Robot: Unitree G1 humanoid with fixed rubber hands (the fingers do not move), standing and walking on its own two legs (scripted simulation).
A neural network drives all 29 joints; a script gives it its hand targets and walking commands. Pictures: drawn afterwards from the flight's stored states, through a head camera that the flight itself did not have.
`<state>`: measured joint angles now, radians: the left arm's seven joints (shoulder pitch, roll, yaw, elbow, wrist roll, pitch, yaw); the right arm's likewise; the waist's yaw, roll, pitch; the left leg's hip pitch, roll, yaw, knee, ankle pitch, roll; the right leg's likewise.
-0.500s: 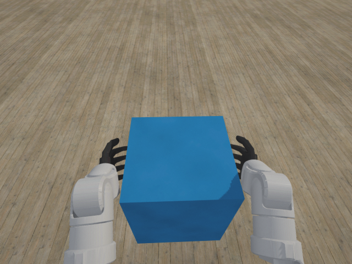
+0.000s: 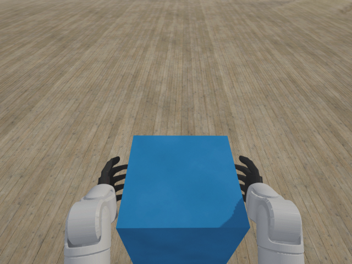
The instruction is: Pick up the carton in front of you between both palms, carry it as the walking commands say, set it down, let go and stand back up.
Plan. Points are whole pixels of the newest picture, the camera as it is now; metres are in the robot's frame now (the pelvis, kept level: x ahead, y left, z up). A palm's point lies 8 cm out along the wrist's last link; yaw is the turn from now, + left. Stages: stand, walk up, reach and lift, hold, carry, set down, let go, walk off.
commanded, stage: carry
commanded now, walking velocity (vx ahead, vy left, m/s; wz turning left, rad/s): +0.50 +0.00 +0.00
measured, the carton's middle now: (180, 204) +0.27 +0.00 +0.03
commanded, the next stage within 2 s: none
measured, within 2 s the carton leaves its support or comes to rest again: neither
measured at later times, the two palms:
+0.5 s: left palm (133, 105) +0.56 +0.14 +0.10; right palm (228, 106) +0.56 -0.16 +0.10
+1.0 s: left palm (144, 64) +0.88 +0.14 +0.10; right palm (214, 65) +0.87 -0.16 +0.10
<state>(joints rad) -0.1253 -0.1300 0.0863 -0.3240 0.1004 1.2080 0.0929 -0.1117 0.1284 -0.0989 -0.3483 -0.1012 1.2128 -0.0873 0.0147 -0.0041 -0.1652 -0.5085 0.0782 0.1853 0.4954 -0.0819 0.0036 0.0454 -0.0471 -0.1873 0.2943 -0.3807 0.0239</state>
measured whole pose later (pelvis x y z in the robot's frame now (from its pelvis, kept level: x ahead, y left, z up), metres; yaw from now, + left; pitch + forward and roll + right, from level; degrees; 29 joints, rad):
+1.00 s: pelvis +0.61 -0.01 -0.01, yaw +0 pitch +2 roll +0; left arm -0.15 -0.13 0.10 -0.40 0.10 1.22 0.09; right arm -0.15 0.13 -0.10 -0.41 -0.10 1.22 -0.09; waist 0.00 0.01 -0.08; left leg -0.48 0.05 0.22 0.42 0.09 0.01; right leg 0.05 -0.06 -0.20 0.37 -0.43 0.03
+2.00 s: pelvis +0.77 -0.02 +0.00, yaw +0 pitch +2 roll +0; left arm -0.15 -0.13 0.11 -0.31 0.12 1.23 0.08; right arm -0.15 0.13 -0.11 -0.30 -0.12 1.22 -0.08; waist 0.00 0.00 -0.13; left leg -0.27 0.07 0.19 0.54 -0.31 0.01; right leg -0.24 -0.05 -0.15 0.53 -0.33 0.00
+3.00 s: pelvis +0.73 -0.02 +0.00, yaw +0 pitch +2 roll +0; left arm -0.21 -0.14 0.18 0.15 0.23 0.71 0.02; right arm -0.21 0.14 -0.18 0.16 -0.23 0.70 -0.01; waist 0.00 0.00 -0.09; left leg -0.32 0.06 0.19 0.50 -0.22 0.04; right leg -0.29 -0.06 -0.15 0.51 -0.25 0.00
